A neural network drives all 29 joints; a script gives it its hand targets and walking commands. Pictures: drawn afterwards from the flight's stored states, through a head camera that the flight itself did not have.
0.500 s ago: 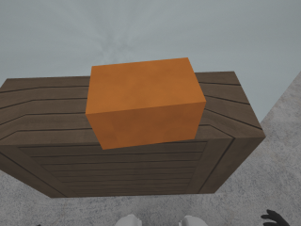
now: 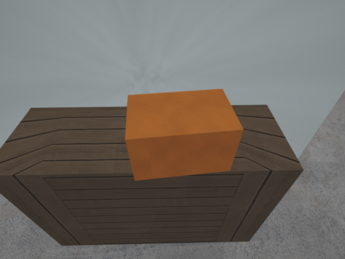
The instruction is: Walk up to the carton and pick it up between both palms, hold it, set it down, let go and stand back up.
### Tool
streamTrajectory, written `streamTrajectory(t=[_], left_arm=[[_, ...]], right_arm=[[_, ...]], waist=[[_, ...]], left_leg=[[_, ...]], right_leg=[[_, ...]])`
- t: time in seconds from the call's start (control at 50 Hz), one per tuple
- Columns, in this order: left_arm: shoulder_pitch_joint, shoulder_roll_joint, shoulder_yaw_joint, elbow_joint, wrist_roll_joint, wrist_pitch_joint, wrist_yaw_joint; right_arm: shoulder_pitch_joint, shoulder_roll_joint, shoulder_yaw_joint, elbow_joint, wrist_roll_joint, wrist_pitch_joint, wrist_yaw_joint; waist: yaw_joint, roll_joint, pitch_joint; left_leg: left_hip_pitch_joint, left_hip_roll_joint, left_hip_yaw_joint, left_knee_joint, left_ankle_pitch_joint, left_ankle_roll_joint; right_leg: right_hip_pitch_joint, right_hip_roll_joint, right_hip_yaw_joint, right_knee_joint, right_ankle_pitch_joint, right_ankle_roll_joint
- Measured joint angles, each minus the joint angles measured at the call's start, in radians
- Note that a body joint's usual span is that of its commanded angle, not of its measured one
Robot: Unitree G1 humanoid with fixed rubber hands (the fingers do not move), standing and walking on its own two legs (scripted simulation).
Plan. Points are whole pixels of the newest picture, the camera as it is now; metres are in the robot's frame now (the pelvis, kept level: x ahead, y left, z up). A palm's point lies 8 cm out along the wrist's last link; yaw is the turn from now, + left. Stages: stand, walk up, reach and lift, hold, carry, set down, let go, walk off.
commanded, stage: walk up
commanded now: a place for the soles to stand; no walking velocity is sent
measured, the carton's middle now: (179, 133) +0.49 -0.01 +0.02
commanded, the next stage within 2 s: reach and lift in 1.66 s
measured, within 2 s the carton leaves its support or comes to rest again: neither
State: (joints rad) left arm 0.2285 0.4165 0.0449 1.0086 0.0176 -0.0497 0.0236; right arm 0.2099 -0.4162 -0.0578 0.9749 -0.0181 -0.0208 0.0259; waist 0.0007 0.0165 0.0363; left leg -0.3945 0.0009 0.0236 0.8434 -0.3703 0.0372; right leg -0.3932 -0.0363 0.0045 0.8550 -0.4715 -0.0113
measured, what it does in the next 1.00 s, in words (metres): shifts its weight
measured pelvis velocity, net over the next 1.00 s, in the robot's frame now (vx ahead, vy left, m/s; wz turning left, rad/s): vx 0.08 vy -0.07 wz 0.00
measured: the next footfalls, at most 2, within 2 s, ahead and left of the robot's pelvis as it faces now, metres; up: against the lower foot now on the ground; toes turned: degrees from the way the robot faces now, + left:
none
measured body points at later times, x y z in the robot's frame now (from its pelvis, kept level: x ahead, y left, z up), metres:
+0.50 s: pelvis +0.04 -0.02 +0.01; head +0.05 -0.01 +0.46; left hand +0.15 +0.31 -0.11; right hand +0.13 -0.35 -0.09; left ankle +0.05 +0.10 -0.70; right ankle +0.07 -0.15 -0.69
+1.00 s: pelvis +0.08 -0.07 +0.02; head +0.11 -0.06 +0.47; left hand +0.19 +0.24 -0.10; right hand +0.19 -0.38 -0.09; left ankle +0.09 +0.07 -0.70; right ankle +0.08 -0.16 -0.70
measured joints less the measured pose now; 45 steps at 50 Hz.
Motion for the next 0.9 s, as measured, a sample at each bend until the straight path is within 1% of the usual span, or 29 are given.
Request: streamTrajectory(t=[0.04, 0.06, 0.1, 0.12, 0.16, 0.22, 0.28, 0.3, 0.32, 0.36, 0.4, 0.42, 0.46, 0.5, 0.52, 0.54, 0.56, 0.58, 0.6, 0.66, 0.7, 0.72, 0.74, 0.76, 0.8, 0.84, 0.86, 0.88, 0.9], left_arm=[[-0.012, 0.002, 0.001, 0.007, -0.006, 0.000, -0.004], [-0.015, 0.006, 0.002, 0.010, -0.007, -0.003, -0.006], [-0.020, 0.007, 0.006, 0.019, -0.006, -0.011, -0.006], [-0.022, 0.006, 0.006, 0.023, -0.002, -0.014, -0.005], [-0.022, 0.005, 0.007, 0.028, 0.004, -0.016, -0.002], [-0.030, 0.002, 0.002, 0.037, 0.002, -0.007, -0.003], [-0.042, -0.010, -0.007, 0.044, -0.007, 0.001, -0.003], [-0.045, -0.013, -0.010, 0.047, -0.010, -0.002, -0.002], [-0.048, -0.014, -0.012, 0.049, -0.011, -0.005, -0.001], [-0.050, -0.010, -0.008, 0.041, -0.003, -0.001, -0.010], [-0.061, 0.003, -0.002, 0.032, -0.001, 0.009, -0.018], [-0.067, 0.009, 0.002, 0.026, 0.000, 0.016, -0.020], [-0.077, 0.013, 0.006, 0.010, 0.000, 0.025, -0.021], [-0.081, 0.015, 0.010, -0.003, 0.003, 0.023, -0.029], [-0.083, 0.015, 0.011, -0.009, 0.002, 0.020, -0.033], [-0.081, 0.012, 0.012, -0.015, 0.002, 0.015, -0.036], [-0.078, 0.006, 0.015, -0.018, 0.006, 0.009, -0.037], [-0.072, 0.002, 0.017, -0.023, 0.009, 0.003, -0.038], [-0.066, -0.002, 0.019, -0.027, 0.009, 0.000, -0.038], [-0.059, -0.015, 0.016, -0.038, 0.005, 0.005, -0.034], [-0.057, -0.022, 0.012, -0.047, 0.003, 0.010, -0.031], [-0.060, -0.024, 0.009, -0.049, 0.001, 0.015, -0.030], [-0.064, -0.023, 0.006, -0.050, -0.001, 0.021, -0.030], [-0.069, -0.019, 0.006, -0.049, -0.006, 0.028, -0.030], [-0.078, -0.019, 0.004, -0.044, -0.018, 0.041, -0.028], [-0.093, -0.029, 0.003, -0.035, -0.020, 0.045, -0.026], [-0.100, -0.038, 0.001, -0.028, -0.018, 0.041, -0.024], [-0.104, -0.044, 0.000, -0.019, -0.016, 0.034, -0.023], [-0.106, -0.048, -0.003, -0.012, -0.016, 0.027, -0.024]], right_arm=[[0.005, 0.000, 0.003, 0.013, -0.001, 0.001, -0.001], [0.005, 0.002, 0.006, 0.017, -0.001, 0.006, -0.001], [0.002, 0.004, 0.012, 0.025, 0.000, 0.015, -0.003], [0.003, 0.006, 0.015, 0.027, 0.002, 0.019, -0.003], [0.002, 0.014, 0.015, 0.034, 0.003, 0.025, -0.001], [-0.006, 0.022, 0.009, 0.049, 0.002, 0.018, 0.002], [-0.014, 0.020, 0.013, 0.061, -0.003, 0.011, 0.003], [-0.020, 0.021, 0.015, 0.063, -0.002, 0.012, 0.002], [-0.028, 0.023, 0.017, 0.063, 0.001, 0.012, 0.001], [-0.041, 0.031, 0.019, 0.057, 0.008, -0.005, -0.006], [-0.047, 0.040, 0.019, 0.043, 0.008, -0.029, -0.015], [-0.050, 0.041, 0.019, 0.036, 0.006, -0.039, -0.018], [-0.049, 0.035, 0.014, 0.023, 0.001, -0.049, -0.022], [-0.046, 0.022, 0.008, 0.014, 0.000, -0.049, -0.025], [-0.044, 0.013, 0.005, 0.010, 0.000, -0.047, -0.027], [-0.041, 0.004, 0.005, 0.009, 0.001, -0.042, -0.028], [-0.038, -0.005, 0.005, 0.009, 0.004, -0.036, -0.028], [-0.035, -0.009, 0.005, 0.009, 0.008, -0.028, -0.031], [-0.033, -0.010, 0.006, 0.009, 0.009, -0.020, -0.037], [-0.034, -0.015, 0.012, 0.003, 0.017, -0.016, -0.044], [-0.037, -0.017, 0.015, -0.004, 0.024, -0.026, -0.045], [-0.036, -0.018, 0.017, -0.007, 0.025, -0.030, -0.045], [-0.037, -0.015, 0.018, -0.005, 0.026, -0.035, -0.046], [-0.042, -0.003, 0.020, 0.000, 0.024, -0.037, -0.049], [-0.045, 0.021, 0.026, 0.007, 0.014, -0.040, -0.052], [-0.047, 0.028, 0.034, 0.014, 0.010, -0.036, -0.050], [-0.053, 0.029, 0.037, 0.020, 0.010, -0.031, -0.048], [-0.062, 0.033, 0.041, 0.027, 0.012, -0.026, -0.047], [-0.071, 0.037, 0.044, 0.030, 0.014, -0.023, -0.046]], waist=[[-0.008, -0.001, 0.007], [-0.009, -0.005, 0.010], [-0.013, 0.002, 0.021], [-0.015, 0.005, 0.023], [-0.015, 0.003, 0.020], [-0.011, -0.013, 0.017], [-0.005, -0.006, 0.010], [-0.003, -0.001, 0.011], [0.000, 0.001, 0.013], [0.005, -0.005, 0.016], [0.007, -0.026, 0.020], [0.008, -0.033, 0.024], [0.009, -0.039, 0.033], [0.008, -0.039, 0.039], [0.007, -0.038, 0.043], [0.004, -0.032, 0.045], [-0.001, -0.020, 0.046], [-0.007, -0.015, 0.040], [-0.009, -0.016, 0.035], [-0.001, -0.018, 0.045], [0.000, -0.014, 0.059], [0.000, -0.012, 0.065], [0.003, -0.017, 0.072], [0.008, -0.037, 0.085], [0.014, -0.070, 0.088], [0.013, -0.061, 0.080], [0.013, -0.047, 0.081], [0.012, -0.038, 0.079], [0.010, -0.034, 0.076]], left_leg=[[0.006, 0.003, 0.001, -0.011, -0.006, 0.004], [0.010, 0.004, 0.004, -0.017, -0.006, 0.004], [0.015, 0.015, -0.001, -0.020, -0.007, -0.003], [0.017, 0.019, -0.007, -0.021, -0.007, -0.006], [0.018, 0.012, -0.015, -0.032, -0.008, -0.008], [0.039, -0.006, -0.005, -0.071, 0.013, -0.001], [0.056, -0.005, -0.005, -0.095, 0.009, 0.003], [0.062, -0.001, -0.005, -0.097, 0.006, 0.002], [0.068, 0.003, -0.005, -0.100, 0.002, 0.000], [0.081, 0.008, -0.001, -0.105, -0.004, -0.006], [0.088, 0.006, 0.003, -0.103, -0.012, -0.011], [0.092, 0.008, 0.004, -0.098, -0.018, -0.015], [0.101, 0.020, 0.006, -0.087, -0.033, -0.025], [0.112, 0.037, 0.008, -0.077, -0.049, -0.038], [0.117, 0.045, 0.008, -0.070, -0.058, -0.046], [0.121, 0.056, 0.004, -0.060, -0.068, -0.056], [0.121, 0.069, -0.007, -0.045, -0.080, -0.060], [0.105, 0.068, -0.024, -0.010, -0.076, -0.050], [0.085, 0.055, -0.044, 0.033, -0.108, -0.040], [0.051, 0.026, -0.062, 0.080, -0.213, -0.019], [0.050, 0.027, -0.049, 0.018, -0.185, -0.011], [0.058, 0.031, -0.037, -0.035, -0.135, -0.009], [0.071, 0.028, -0.029, -0.089, -0.036, -0.015], [0.088, 0.017, -0.018, -0.116, 0.025, -0.029], [0.108, -0.001, -0.002, -0.150, 0.037, -0.046], [0.100, 0.009, -0.014, -0.145, 0.019, -0.054], [0.100, 0.022, -0.023, -0.139, 0.011, -0.058], [0.104, 0.032, -0.028, -0.142, 0.008, -0.062], [0.108, 0.036, -0.031, -0.149, 0.014, -0.069]], right_leg=[[0.002, 0.013, -0.001, -0.001, -0.032, -0.014], [0.015, 0.015, -0.008, -0.029, -0.017, -0.018], [0.039, 0.025, -0.015, -0.089, 0.111, 0.002], [0.047, 0.028, -0.020, -0.107, 0.152, 0.018], [0.052, 0.026, -0.019, -0.121, 0.148, 0.041], [0.057, 0.009, -0.009, -0.123, 0.125, 0.033], [0.071, 0.017, -0.001, -0.139, 0.097, 0.010], [0.081, 0.020, -0.003, -0.156, 0.119, 0.009], [0.093, 0.022, -0.005, -0.174, 0.150, 0.017], [0.100, 0.026, -0.001, -0.175, 0.145, 0.028], [0.089, 0.024, 0.001, -0.136, 0.119, 0.007], [0.078, 0.026, 0.002, -0.102, 0.082, -0.003], [0.055, 0.032, -0.007, -0.048, -0.004, -0.019], [0.042, 0.030, -0.023, -0.045, -0.028, -0.034], [0.048, 0.027, -0.033, -0.074, 0.013, -0.034], [0.060, 0.029, -0.044, -0.098, 0.101, -0.020], [0.069, 0.040, -0.057, -0.106, 0.140, -0.012], [0.074, 0.047, -0.064, -0.106, 0.126, -0.011], [0.076, 0.049, -0.067, -0.107, 0.098, -0.014], [0.089, 0.045, -0.074, -0.120, 0.100, -0.021], [0.098, 0.045, -0.083, -0.134, 0.103, -0.023], [0.100, 0.045, -0.090, -0.135, 0.100, -0.024], [0.098, 0.042, -0.090, -0.127, 0.094, -0.023], [0.099, 0.029, -0.080, -0.114, 0.085, -0.022], [0.097, 0.012, -0.058, -0.107, 0.092, -0.018], [0.104, 0.027, -0.061, -0.127, 0.077, -0.021], [0.115, 0.040, -0.069, -0.146, 0.083, -0.026], [0.127, 0.051, -0.076, -0.166, 0.099, -0.043], [0.135, 0.055, -0.079, -0.180, 0.105, -0.045]])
